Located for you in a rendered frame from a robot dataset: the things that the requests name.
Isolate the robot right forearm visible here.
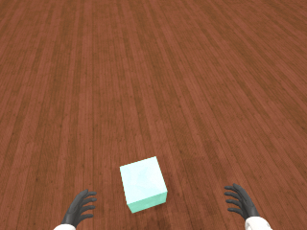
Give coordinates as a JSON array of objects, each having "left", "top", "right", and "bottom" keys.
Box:
[{"left": 245, "top": 217, "right": 272, "bottom": 230}]

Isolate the robot right hand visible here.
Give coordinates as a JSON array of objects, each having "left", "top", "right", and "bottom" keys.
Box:
[{"left": 224, "top": 183, "right": 260, "bottom": 222}]

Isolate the carton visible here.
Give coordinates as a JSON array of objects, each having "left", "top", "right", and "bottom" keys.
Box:
[{"left": 120, "top": 157, "right": 168, "bottom": 213}]

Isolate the robot left hand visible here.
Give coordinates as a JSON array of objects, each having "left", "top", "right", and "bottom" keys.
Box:
[{"left": 60, "top": 189, "right": 97, "bottom": 229}]

